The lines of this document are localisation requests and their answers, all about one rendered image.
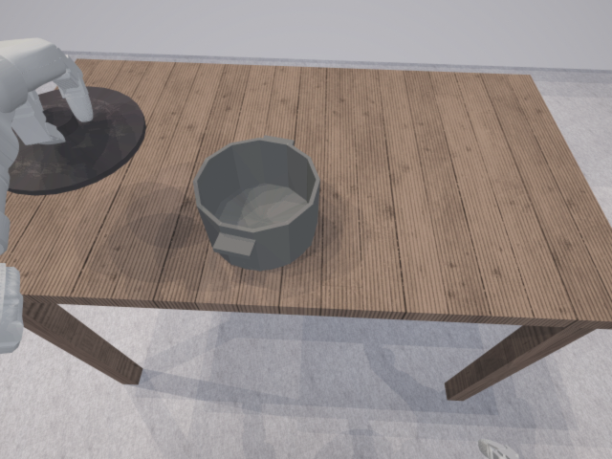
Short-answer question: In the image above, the table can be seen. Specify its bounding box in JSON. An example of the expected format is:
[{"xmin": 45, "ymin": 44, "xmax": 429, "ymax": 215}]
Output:
[{"xmin": 0, "ymin": 58, "xmax": 612, "ymax": 401}]

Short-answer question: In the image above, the pot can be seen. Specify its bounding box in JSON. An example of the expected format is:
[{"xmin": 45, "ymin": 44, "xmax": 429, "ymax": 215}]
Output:
[{"xmin": 193, "ymin": 135, "xmax": 320, "ymax": 272}]

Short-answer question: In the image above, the right robot hand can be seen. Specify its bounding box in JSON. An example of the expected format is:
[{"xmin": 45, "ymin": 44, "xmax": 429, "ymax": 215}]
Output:
[{"xmin": 478, "ymin": 439, "xmax": 518, "ymax": 459}]

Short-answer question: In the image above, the knob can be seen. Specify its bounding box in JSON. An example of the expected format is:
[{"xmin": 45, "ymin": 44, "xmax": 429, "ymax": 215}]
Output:
[{"xmin": 43, "ymin": 107, "xmax": 78, "ymax": 137}]

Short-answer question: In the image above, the robot left upper arm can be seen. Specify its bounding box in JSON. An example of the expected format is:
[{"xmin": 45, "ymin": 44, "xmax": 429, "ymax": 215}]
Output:
[{"xmin": 0, "ymin": 263, "xmax": 24, "ymax": 354}]

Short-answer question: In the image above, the left robot hand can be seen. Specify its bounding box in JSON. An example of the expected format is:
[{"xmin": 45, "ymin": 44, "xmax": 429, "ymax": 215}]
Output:
[{"xmin": 0, "ymin": 38, "xmax": 93, "ymax": 145}]

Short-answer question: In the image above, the robot left forearm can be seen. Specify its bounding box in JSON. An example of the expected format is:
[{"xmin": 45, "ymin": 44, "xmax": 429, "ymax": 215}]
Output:
[{"xmin": 0, "ymin": 55, "xmax": 28, "ymax": 255}]

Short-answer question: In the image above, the lid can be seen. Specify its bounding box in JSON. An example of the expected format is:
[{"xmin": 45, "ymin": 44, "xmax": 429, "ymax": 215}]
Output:
[{"xmin": 8, "ymin": 86, "xmax": 146, "ymax": 196}]

